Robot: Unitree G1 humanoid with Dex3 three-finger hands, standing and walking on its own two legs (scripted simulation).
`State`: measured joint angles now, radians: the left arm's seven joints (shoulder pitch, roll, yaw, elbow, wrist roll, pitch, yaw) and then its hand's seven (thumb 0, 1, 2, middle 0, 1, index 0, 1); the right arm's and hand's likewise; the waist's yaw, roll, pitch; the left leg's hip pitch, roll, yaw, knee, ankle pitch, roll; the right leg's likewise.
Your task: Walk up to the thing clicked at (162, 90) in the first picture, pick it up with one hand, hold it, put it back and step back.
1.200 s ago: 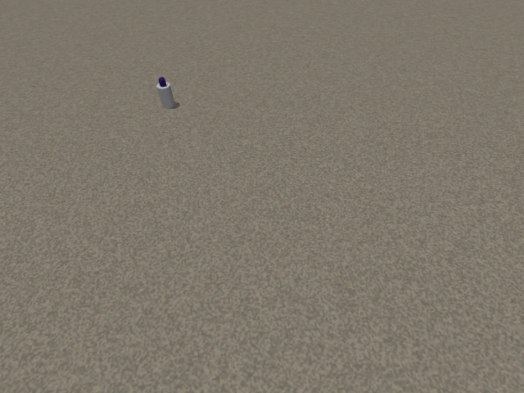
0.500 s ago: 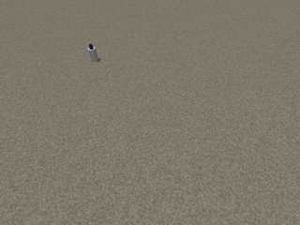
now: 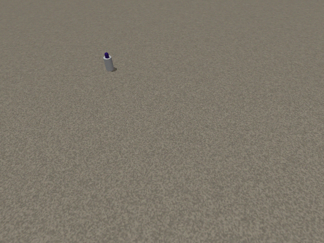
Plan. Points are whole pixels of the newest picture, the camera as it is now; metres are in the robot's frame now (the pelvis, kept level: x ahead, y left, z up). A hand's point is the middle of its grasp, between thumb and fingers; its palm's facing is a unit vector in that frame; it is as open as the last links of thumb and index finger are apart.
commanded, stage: walk up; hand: left
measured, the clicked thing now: (108, 61) +2.02 +0.60 -0.68
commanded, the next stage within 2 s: none
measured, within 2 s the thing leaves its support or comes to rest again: neither
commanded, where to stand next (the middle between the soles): +1.72 +0.31 m, yaw +10 degrees
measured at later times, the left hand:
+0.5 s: hand (36, 219) +0.24 +0.41 -0.16, palm faces +0.04 -0.95 -0.30, open 7.4 cm
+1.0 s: hand (67, 133) +0.55 +0.40 -0.14, palm faces +0.17 -0.93 -0.33, open 7.3 cm
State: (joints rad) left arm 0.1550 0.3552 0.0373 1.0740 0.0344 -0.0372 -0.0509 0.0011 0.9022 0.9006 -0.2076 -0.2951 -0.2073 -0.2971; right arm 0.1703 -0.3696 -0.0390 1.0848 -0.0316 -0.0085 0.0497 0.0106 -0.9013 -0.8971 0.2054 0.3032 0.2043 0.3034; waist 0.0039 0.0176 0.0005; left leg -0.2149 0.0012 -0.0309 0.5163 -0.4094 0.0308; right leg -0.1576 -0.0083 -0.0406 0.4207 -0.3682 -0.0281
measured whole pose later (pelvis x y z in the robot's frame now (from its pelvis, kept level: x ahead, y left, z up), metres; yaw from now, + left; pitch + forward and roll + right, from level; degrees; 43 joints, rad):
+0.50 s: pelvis +0.17 +0.13 -0.01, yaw +6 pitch -3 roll +1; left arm 0.19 0.46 0.04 1.00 0.01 -0.05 -0.09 0.01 0.91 0.90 -0.20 -0.29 -0.20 -0.30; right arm 0.30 -0.39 -0.07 0.99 0.00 -0.08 0.07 0.01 -0.90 -0.90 0.21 0.30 0.20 0.30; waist -0.03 -0.09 0.02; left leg -0.13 0.00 0.10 0.45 -0.27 0.03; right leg -0.50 -0.09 -0.02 1.04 -0.25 -0.03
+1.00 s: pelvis +0.49 +0.13 -0.01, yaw +10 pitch -2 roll +0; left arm 0.17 0.35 0.05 0.89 0.01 -0.09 -0.07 0.00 0.90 0.90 -0.21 -0.30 -0.21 -0.30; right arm 0.27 -0.43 -0.05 0.91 0.00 -0.08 0.04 0.01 -0.90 -0.90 0.20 0.30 0.20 0.30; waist 0.02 0.03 0.08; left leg -0.44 0.04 -0.03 1.13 -0.30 0.06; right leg -0.22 -0.03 -0.15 0.48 -0.23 -0.05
